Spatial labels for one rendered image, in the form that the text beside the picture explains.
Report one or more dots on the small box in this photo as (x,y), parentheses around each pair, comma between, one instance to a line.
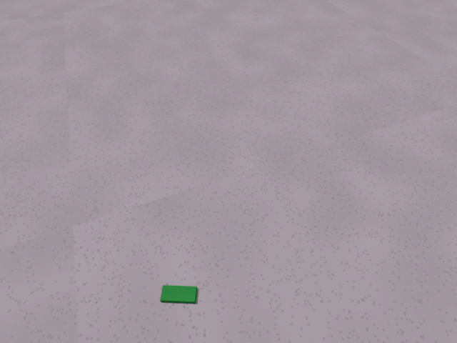
(178,294)

